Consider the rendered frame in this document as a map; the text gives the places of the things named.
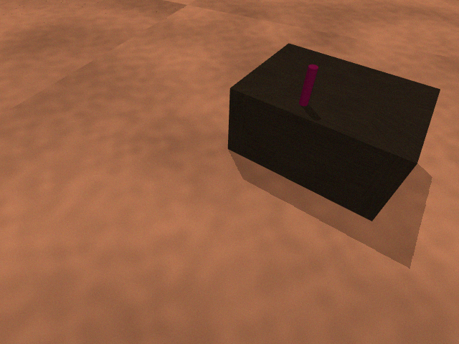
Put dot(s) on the can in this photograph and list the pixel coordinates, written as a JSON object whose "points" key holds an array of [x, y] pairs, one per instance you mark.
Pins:
{"points": [[308, 84]]}

